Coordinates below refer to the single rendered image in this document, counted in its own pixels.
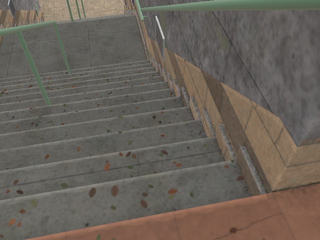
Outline stairs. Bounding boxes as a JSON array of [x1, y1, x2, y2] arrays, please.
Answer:
[[56, 14, 134, 24], [0, 60, 251, 240]]

